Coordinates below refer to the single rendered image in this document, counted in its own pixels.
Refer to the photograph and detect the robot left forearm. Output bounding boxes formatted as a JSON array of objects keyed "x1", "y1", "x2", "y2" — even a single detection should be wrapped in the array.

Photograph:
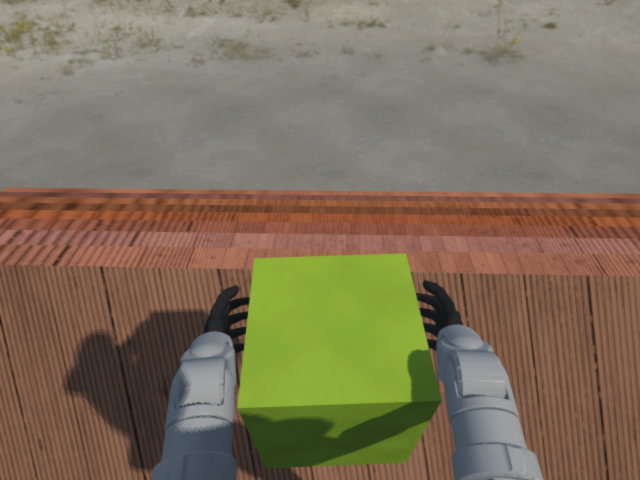
[{"x1": 152, "y1": 331, "x2": 237, "y2": 480}]

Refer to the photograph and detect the robot right hand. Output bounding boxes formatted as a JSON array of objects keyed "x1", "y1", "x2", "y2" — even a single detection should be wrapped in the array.
[{"x1": 416, "y1": 280, "x2": 463, "y2": 351}]

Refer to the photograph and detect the robot left hand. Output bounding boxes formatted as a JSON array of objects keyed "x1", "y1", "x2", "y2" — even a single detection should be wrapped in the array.
[{"x1": 203, "y1": 285, "x2": 250, "y2": 353}]

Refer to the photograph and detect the carton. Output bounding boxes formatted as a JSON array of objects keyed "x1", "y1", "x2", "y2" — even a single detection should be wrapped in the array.
[{"x1": 237, "y1": 253, "x2": 442, "y2": 468}]

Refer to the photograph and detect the robot right forearm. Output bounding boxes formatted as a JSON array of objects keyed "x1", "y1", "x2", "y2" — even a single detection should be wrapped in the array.
[{"x1": 436, "y1": 325, "x2": 544, "y2": 480}]

